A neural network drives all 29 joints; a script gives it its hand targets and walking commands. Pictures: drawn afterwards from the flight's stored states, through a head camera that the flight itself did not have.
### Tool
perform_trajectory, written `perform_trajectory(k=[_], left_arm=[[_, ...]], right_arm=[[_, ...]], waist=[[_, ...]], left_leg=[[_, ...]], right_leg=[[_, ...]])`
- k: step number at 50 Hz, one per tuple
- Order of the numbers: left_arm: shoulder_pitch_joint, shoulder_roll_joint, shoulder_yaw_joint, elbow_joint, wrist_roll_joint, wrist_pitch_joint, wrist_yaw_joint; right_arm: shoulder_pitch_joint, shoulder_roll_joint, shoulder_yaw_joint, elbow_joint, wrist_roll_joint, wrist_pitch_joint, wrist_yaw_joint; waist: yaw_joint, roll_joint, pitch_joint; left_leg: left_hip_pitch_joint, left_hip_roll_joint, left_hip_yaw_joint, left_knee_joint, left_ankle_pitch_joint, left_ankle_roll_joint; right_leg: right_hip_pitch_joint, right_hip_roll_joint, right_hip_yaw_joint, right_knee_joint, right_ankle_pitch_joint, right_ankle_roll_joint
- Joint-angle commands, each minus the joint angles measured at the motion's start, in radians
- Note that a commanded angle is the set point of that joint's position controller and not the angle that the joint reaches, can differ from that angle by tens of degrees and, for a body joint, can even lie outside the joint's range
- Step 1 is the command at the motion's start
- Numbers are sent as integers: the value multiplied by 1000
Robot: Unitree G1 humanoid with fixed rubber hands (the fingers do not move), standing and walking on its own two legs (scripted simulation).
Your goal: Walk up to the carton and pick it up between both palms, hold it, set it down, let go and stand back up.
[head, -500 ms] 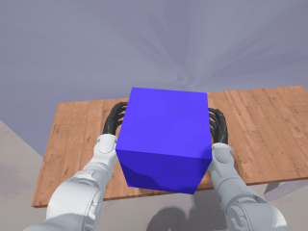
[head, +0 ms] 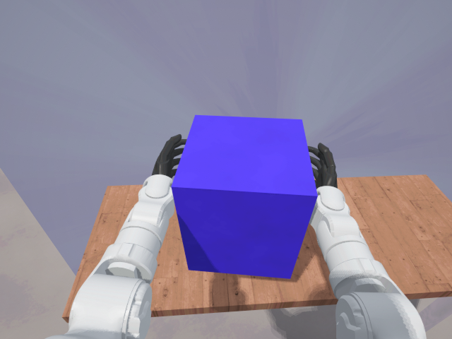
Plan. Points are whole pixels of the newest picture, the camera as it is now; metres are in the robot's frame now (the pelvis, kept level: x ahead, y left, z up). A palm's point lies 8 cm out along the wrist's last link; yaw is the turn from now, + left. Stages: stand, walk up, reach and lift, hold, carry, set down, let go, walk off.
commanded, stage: reach and lift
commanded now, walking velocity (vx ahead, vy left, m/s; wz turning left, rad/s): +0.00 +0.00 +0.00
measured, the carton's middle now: (243, 197) +0.39 -0.03 +0.07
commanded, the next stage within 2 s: hold in 1.60 s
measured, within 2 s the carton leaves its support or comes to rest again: neither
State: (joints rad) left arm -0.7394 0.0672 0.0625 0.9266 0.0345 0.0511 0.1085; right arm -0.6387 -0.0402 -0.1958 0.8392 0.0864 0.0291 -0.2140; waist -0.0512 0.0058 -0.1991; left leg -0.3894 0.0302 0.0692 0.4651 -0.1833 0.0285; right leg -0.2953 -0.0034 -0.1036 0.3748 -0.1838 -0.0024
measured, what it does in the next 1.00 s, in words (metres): stands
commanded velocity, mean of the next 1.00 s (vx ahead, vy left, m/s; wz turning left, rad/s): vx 0.00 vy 0.00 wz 0.00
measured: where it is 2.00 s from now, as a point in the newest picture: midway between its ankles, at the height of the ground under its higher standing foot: outside the picture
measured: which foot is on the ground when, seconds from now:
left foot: down 0.00-1.00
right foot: down 0.00-1.00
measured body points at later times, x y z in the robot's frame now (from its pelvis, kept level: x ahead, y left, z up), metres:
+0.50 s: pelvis -0.02 +0.00 +0.01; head -0.04 +0.01 +0.46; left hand +0.39 +0.13 +0.15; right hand +0.37 -0.18 +0.12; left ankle +0.03 +0.09 -0.74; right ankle +0.00 -0.12 -0.74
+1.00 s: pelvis +0.00 -0.01 +0.01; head -0.03 +0.02 +0.45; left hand +0.38 +0.14 +0.17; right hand +0.37 -0.17 +0.15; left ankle +0.03 +0.09 -0.74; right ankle +0.00 -0.12 -0.74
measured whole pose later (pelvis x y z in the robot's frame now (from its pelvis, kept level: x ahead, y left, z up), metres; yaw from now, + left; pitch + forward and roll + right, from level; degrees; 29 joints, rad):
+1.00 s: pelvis +0.00 -0.01 +0.01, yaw +1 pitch -5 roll -1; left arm -0.53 -0.02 0.16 0.19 0.19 0.55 0.07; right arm -0.56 -0.05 -0.08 0.52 0.16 0.24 -0.20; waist -0.06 -0.05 0.01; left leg -0.14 0.02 0.05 0.38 -0.16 0.02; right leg -0.04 0.00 -0.12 0.28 -0.16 0.00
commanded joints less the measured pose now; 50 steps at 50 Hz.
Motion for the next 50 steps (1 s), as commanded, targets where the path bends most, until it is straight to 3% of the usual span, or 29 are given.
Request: perform_trajectory(k=[1, 2, 3, 4, 6, 9, 14, 19, 23, 27, 30, 34, 39, 43, 46, 50], left_arm=[[-664, -821, -211, -230, 67, -48, -153], [-676, -798, -174, -203, 84, -40, -161], [-648, -793, -139, -179, 102, -32, -168], [-662, -780, -117, -147, 116, -25, -175], [-685, -764, -74, -155, 142, -25, -178], [-749, -794, -130, -239, 116, -23, -158], [-798, -814, -195, -318, 76, 9, -124], [-752, -838, -268, -408, 39, 66, -106], [-659, -799, -233, -433, 54, 145, -122], [-574, -791, -255, -519, 76, 231, -135], [-532, -800, -309, -637, 53, 275, -141], [-474, -767, -321, -693, 70, 344, -162], [-478, -774, -399, -850, 43, 394, -160], [-435, -753, -400, -839, 60, 439, -165], [-439, -770, -441, -891, 36, 444, -163], [-428, -745, -419, -885, 46, 462, -178]], right_arm=[[-812, 740, 393, -203, -13, -56, 162], [-807, 727, 355, -148, -28, -53, 166], [-818, 726, 344, -139, -36, -63, 173], [-836, 714, 307, -114, -54, -70, 176], [-841, 717, 272, -86, -90, -88, 189], [-888, 732, 277, -122, -98, -112, 204], [-954, 725, 280, -193, -105, -119, 209], [-992, 718, 356, -329, -66, -107, 199], [-951, 703, 408, -372, -31, -54, 178], [-863, 662, 426, -372, 4, -9, 162], [-883, 652, 500, -516, 54, -8, 149], [-816, 630, 517, -540, 77, 39, 128], [-833, 628, 572, -668, 126, 61, 121], [-802, 606, 565, -681, 129, 95, 115], [-831, 610, 585, -757, 138, 96, 113], [-806, 600, 581, -741, 136, 121, 104]], waist=[[16, 32, -357], [14, 26, -292], [38, 22, -255], [27, 3, -224], [44, -3, -234], [31, 22, -318], [18, 9, -399], [23, -4, -501], [43, -56, -435], [18, -23, -341], [19, -10, -419], [-9, -18, -282], [-12, 31, -342], [-22, 34, -274], [-29, 30, -349], [-34, 15, -314]], left_leg=[[390, -19, -121, -73, 279, -61], [374, -20, -108, -105, 218, -54], [361, -22, -95, -120, 201, -46], [356, -21, -85, -142, 155, -41], [352, -25, -62, -166, 124, -32], [400, -23, -59, -159, 160, -43], [431, -20, -54, -153, 128, -35], [478, -21, -70, -115, 200, -31], [433, -34, -66, -129, 179, -4], [484, -33, -71, -128, 234, -24], [518, -38, -83, -92, 345, -40], [488, -49, -85, -114, 289, -40], [523, -48, -94, -87, 349, -59], [506, -48, -95, -104, 288, -56], [540, -46, -102, -80, 346, -64], [525, -48, -99, -94, 309, -57]], right_leg=[[114, 39, 87, -73, 220, -2], [123, 34, 84, -84, 176, 4], [147, 30, 83, -90, 169, 7], [151, 29, 78, -102, 131, 11], [178, 24, 73, -112, 93, 13], [191, 31, 63, -111, 120, 10], [151, 34, 57, -125, 77, 14], [152, 47, 53, -119, 131, 16], [211, 41, 67, -119, 157, 37], [216, 50, 56, -126, 183, 32], [264, 60, 52, -113, 291, 35], [283, 50, 53, -121, 285, 46], [289, 56, 43, -102, 332, 43], [276, 51, 43, -107, 289, 43], [287, 60, 36, -94, 353, 46], [293, 57, 37, -95, 347, 52]])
